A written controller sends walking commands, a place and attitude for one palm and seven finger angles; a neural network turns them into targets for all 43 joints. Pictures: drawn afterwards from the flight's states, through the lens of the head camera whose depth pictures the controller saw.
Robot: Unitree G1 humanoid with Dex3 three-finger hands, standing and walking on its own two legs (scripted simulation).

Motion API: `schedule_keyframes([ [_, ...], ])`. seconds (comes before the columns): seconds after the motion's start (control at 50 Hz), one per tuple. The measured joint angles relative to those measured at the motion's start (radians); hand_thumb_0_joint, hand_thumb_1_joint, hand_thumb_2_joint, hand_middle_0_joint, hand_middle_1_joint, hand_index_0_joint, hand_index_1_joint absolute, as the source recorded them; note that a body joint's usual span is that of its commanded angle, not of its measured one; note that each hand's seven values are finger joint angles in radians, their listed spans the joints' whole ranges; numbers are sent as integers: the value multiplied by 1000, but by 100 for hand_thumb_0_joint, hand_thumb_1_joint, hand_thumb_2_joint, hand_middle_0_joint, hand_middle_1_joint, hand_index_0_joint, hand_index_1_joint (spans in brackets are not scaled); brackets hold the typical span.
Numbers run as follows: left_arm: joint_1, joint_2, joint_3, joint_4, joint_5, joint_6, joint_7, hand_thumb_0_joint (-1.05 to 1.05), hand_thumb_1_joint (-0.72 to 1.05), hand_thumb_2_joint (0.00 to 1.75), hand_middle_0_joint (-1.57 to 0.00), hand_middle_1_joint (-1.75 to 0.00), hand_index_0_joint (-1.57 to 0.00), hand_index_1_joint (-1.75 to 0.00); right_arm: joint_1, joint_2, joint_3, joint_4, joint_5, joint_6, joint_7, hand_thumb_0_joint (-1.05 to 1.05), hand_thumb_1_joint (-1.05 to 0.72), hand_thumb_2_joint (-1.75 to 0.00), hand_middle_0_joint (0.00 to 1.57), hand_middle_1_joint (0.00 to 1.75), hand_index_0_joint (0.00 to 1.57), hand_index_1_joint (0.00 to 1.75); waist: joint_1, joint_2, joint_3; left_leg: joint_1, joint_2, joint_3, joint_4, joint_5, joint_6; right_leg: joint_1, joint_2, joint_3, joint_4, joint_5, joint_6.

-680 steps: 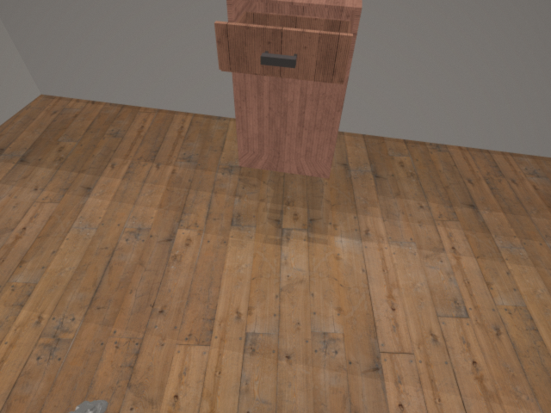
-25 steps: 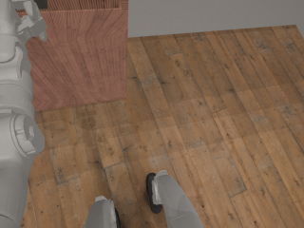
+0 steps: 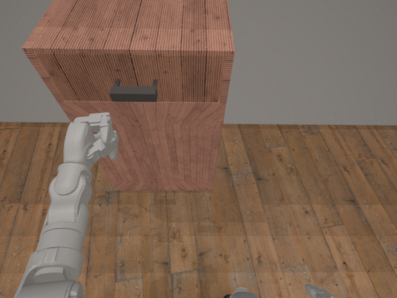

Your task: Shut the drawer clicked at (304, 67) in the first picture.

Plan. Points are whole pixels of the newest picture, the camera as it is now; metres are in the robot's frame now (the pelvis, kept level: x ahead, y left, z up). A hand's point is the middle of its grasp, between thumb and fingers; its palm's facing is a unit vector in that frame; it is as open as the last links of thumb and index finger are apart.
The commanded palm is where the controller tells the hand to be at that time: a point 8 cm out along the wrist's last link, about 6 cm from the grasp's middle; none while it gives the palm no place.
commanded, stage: draw the hand back to the body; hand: left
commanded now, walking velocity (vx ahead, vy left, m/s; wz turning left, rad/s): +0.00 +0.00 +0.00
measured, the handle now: (135, 88) +0.62 +0.17 +0.01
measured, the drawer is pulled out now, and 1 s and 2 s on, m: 0.00 0.00 0.00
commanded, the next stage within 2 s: step back with the hand held close in 0.94 s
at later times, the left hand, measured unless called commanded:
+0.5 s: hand (29, 212) +0.24 +0.23 +0.15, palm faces +0.31 -0.90 -0.29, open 3.2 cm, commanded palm +0.18 +0.27 +0.17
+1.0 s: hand out of the picture +0.15 +0.24 +0.19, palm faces +0.47 -0.79 -0.39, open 3.2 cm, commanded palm +0.10 +0.28 +0.21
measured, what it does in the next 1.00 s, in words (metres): stands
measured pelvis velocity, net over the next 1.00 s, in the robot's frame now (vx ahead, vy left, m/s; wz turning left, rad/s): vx -0.03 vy -0.01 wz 0.03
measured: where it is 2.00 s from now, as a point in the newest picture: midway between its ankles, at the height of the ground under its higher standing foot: outside the picture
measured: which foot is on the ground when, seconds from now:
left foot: down 0.00-1.00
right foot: down 0.00-1.00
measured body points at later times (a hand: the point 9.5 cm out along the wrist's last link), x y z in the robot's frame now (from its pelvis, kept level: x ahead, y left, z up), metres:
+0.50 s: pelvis -0.01 +0.00 +0.03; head -0.02 -0.01 +0.48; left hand +0.21 +0.27 +0.17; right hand +0.19 -0.19 -0.05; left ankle -0.09 +0.11 -0.71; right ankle +0.03 -0.13 -0.71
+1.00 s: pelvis -0.03 -0.01 +0.03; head -0.05 -0.03 +0.48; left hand +0.12 +0.28 +0.22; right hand +0.16 -0.22 -0.05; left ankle -0.09 +0.11 -0.71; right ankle +0.03 -0.13 -0.71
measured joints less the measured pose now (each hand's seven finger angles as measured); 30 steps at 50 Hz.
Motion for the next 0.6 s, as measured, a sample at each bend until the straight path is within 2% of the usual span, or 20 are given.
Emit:
schedule_keyframes([
  [0.08, 97, -23, -22, -97, -18, 28, -21, 1, 90, 90, -140, -160, -140, -160, -54, -2, 3, -14, 8, -25, -14, 0, -91, -90, 20, 30, 20, 30, 24, 3, 8, 82, -8, 0, -38, 13, 3, 78, -7, 0, -25, 5, 3],
  [0.16, 202, -5, -83, -240, 74, 94, 89, 1, 90, 90, -140, -160, -140, -160, -116, 17, 11, -15, 10, -24, -43, 0, -91, -90, 20, 30, 20, 30, 46, -2, 42, 187, -20, 2, -106, 43, 6, 176, -16, 4, -71, 21, 8],
  [0.22, 272, -2, -110, -324, 106, 137, 158, 1, 90, 90, -140, -160, -140, -160, -150, 28, 24, -11, 10, -24, -65, 0, -91, -90, 20, 30, 20, 30, 67, -1, 67, 268, -25, 1, -167, 74, 7, 255, -19, 2, -123, 44, 9],
  [0.28, 333, -4, -118, -394, 122, 169, 200, 1, 90, 90, -140, -160, -140, -160, -168, 38, 40, -3, 7, -31, -81, 0, -91, -90, 20, 30, 20, 30, 88, 0, 89, 342, -28, -3, -225, 102, 8, 330, -21, -3, -175, 66, 9],
  [0.4, 450, -5, -110, -530, 134, 198, 238, 1, 90, 90, -140, -160, -140, -160, -176, 55, 66, 20, -6, -59, -96, 1, -91, -90, 20, 30, 20, 30, 116, 7, 122, 457, -31, -9, -313, 144, 9, 447, -22, -11, -256, 100, 11],
  [0.6, 684, 13, -37, -788, 138, 196, 252, 1, 90, 90, -140, -160, -140, -160, -139, 62, 62, 57, -29, -101, -91, 1, -91, -90, 20, 30, 21, 30, 124, 24, 141, 546, -29, -8, -365, 165, 7, 533, -17, -11, -304, 119, 12],
])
